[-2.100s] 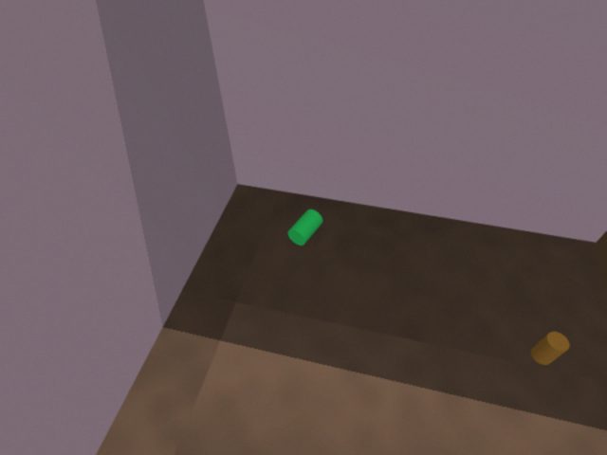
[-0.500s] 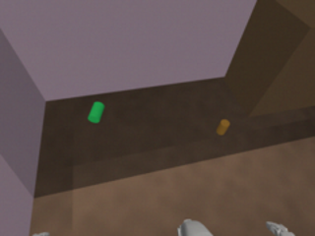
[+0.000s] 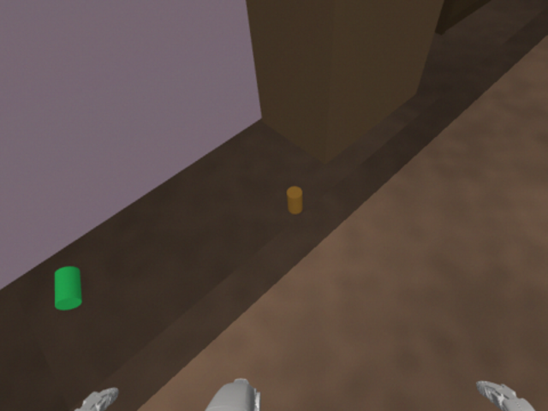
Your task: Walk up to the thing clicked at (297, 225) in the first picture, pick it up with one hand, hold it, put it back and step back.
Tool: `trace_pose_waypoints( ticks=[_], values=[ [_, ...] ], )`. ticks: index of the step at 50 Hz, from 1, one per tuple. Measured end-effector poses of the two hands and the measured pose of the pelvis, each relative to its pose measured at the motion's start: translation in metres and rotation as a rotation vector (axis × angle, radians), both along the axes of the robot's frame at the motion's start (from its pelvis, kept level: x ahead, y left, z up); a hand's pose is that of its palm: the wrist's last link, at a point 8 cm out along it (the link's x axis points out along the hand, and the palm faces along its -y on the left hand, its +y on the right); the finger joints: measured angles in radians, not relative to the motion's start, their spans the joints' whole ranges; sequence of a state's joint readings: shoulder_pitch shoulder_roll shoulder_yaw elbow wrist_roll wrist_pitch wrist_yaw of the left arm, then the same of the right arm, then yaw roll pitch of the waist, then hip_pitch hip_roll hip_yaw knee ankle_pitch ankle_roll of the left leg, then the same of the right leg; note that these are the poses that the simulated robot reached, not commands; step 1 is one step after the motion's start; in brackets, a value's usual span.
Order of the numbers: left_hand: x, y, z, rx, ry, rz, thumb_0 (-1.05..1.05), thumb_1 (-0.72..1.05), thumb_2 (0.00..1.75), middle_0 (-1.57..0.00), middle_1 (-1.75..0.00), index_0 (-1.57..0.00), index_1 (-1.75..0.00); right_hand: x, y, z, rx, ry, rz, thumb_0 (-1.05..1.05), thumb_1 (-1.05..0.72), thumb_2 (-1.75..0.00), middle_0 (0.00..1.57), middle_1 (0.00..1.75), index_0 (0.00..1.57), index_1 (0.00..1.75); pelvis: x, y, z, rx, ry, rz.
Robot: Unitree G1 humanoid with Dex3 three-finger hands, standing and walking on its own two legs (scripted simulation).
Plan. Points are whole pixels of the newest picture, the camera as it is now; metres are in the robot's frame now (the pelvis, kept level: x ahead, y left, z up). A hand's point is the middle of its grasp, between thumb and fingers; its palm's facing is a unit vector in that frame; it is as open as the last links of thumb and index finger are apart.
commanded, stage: walk up
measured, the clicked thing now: (67, 287) +0.62 +0.89 -0.72
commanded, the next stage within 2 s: none
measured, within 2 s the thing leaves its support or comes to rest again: neither
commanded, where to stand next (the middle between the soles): +0.05 +0.01 m, yaw -67 degrees
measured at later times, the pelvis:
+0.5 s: pelvis +0.01 +0.08 +0.00, yaw -27 degrees
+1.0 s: pelvis +0.00 +0.05 -0.02, yaw -45 degrees
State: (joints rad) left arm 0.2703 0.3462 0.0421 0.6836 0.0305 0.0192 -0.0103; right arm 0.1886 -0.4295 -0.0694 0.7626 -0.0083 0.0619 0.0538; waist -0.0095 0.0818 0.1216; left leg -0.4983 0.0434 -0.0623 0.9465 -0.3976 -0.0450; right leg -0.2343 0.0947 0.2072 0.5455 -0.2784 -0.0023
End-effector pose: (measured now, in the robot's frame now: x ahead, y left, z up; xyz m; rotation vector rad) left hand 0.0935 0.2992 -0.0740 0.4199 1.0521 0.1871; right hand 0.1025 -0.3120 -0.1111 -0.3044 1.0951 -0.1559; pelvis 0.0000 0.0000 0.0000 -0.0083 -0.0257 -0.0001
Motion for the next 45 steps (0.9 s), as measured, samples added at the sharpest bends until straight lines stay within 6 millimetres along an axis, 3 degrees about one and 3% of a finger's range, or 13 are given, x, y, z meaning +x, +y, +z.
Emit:
trace_pose_waypoints(
  ticks=[6, 10, 15, 21, 28, 36, 41, 45],
  values=[
    [0.062, 0.023, -0.02, -0.02, -0.044, -0.126, 0.01, 0.9, 0.89, -0.21, -0.3, -0.21, -0.3, -0.007, 0.013, 0.014, -0.092, -0.059, -0.112, 0.01, -0.91, -0.9, 0.2, 0.3, 0.21, 0.3, 0.015, 0.032, -0.012, -0.031, 0.003, -0.114],
    [0.101, 0.036, -0.032, -0.024, -0.054, -0.193, 0.01, 0.9, 0.89, -0.21, -0.3, -0.21, -0.3, -0.028, 0.031, 0.029, -0.129, -0.064, -0.184, 0.0, -0.91, -0.9, 0.2, 0.3, 0.21, 0.3, 0.015, 0.05, -0.012, -0.022, -0.011, -0.204],
    [0.118, 0.041, -0.034, -0.05, 0.029, -0.303, 0.01, 0.91, 0.89, -0.2, -0.3, -0.21, -0.3, -0.061, 0.049, 0.052, -0.146, -0.055, -0.277, 0.0, -0.9, -0.9, 0.2, 0.3, 0.21, 0.3, 0.013, 0.064, 0.004, -0.048, -0.005, -0.292],
    [0.117, 0.041, -0.036, -0.065, 0.129, -0.396, 0.01, 0.91, 0.89, -0.2, -0.3, -0.2, -0.3, -0.103, 0.057, 0.054, -0.158, -0.039, -0.376, 0.0, -0.9, -0.9, 0.21, 0.3, 0.21, 0.3, 0.015, 0.077, 0.006, -0.031, -0.005, -0.395],
    [0.13, 0.018, -0.03, -0.031, 0.16, -0.517, 0.01, 0.91, 0.89, -0.2, -0.3, -0.21, -0.3, -0.168, 0.062, 0.037, -0.137, -0.034, -0.5, 0.0, -0.9, -0.9, 0.21, 0.3, 0.21, 0.3, 0.007, 0.08, -0.001, -0.01, -0.007, -0.518],
    [0.15, -0.025, -0.019, 0.039, 0.039, -0.63, 0.01, 0.91, 0.89, -0.2, -0.3, -0.21, -0.3, -0.243, 0.056, -0.007, -0.081, 0.006, -0.645, 0.01, -0.9, -0.9, 0.21, 0.3, 0.21, 0.3, -0.013, 0.059, -0.023, -0.013, -0.01, -0.606],
    [0.15, -0.045, -0.009, 0.057, 0.042, -0.681, 0.01, 0.91, 0.89, -0.2, -0.3, -0.21, -0.3, -0.258, 0.065, -0.011, -0.033, 0.006, -0.729, 0.01, -0.91, -0.9, 0.2, 0.3, 0.21, 0.3, -0.014, 0.053, -0.015, 0.013, -0.007, -0.714],
    [0.166, -0.063, -0.012, 0.049, 0.027, -0.72, 0.01, 0.9, 0.89, -0.21, -0.3, -0.21, -0.3, -0.268, 0.077, -0.008, -0.029, 0.025, -0.755, 0.01, -0.91, -0.9, 0.2, 0.3, 0.21, 0.3, -0.01, 0.05, -0.013, 0.01, 0.009, -0.751]
  ],
)
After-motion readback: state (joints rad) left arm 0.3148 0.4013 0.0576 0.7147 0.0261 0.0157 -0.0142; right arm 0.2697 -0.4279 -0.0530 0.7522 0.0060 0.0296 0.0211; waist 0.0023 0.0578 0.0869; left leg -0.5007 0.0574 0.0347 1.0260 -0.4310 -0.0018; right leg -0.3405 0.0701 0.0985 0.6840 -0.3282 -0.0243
